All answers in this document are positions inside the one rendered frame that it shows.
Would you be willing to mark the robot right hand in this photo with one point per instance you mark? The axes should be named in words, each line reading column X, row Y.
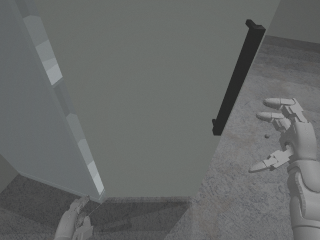
column 300, row 135

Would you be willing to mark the fridge door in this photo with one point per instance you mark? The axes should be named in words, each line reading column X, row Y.
column 146, row 79

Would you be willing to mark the robot left hand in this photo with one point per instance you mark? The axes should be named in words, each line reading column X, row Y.
column 70, row 222

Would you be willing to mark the robot right forearm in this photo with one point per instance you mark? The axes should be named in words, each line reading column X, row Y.
column 304, row 187

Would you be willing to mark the handle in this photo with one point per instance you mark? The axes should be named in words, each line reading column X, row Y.
column 245, row 59

